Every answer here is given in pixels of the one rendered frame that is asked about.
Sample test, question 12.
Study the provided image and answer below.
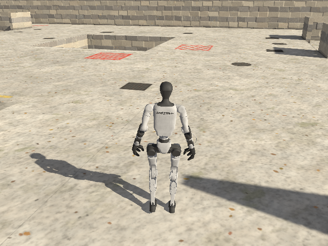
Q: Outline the left robot forearm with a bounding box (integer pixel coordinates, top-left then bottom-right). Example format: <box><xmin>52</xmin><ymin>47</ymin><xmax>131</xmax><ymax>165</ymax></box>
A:
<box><xmin>134</xmin><ymin>124</ymin><xmax>145</xmax><ymax>146</ymax></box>

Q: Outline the robot left shin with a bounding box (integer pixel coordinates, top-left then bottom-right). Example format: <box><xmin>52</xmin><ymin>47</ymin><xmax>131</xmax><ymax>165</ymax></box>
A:
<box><xmin>149</xmin><ymin>169</ymin><xmax>157</xmax><ymax>205</ymax></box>

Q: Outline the right robot forearm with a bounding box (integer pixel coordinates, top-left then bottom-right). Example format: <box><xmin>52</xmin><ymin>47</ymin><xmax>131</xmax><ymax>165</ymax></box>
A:
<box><xmin>184</xmin><ymin>126</ymin><xmax>194</xmax><ymax>149</ymax></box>

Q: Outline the right robot upper arm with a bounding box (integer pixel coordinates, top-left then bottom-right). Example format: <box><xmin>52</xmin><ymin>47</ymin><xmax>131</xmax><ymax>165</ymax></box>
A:
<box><xmin>176</xmin><ymin>104</ymin><xmax>189</xmax><ymax>133</ymax></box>

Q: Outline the robot right hand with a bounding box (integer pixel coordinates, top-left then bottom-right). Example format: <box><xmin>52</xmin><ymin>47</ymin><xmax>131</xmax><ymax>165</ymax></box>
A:
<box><xmin>183</xmin><ymin>147</ymin><xmax>196</xmax><ymax>160</ymax></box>

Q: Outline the robot left hand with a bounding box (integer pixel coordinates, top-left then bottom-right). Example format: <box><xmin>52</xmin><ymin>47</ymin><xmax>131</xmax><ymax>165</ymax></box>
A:
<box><xmin>132</xmin><ymin>144</ymin><xmax>144</xmax><ymax>156</ymax></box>

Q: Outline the right robot thigh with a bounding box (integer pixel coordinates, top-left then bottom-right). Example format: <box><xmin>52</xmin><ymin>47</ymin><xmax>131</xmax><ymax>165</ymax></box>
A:
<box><xmin>169</xmin><ymin>143</ymin><xmax>181</xmax><ymax>181</ymax></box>

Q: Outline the left robot upper arm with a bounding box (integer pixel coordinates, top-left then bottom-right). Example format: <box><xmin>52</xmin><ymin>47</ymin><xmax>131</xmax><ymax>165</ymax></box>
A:
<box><xmin>140</xmin><ymin>104</ymin><xmax>155</xmax><ymax>132</ymax></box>

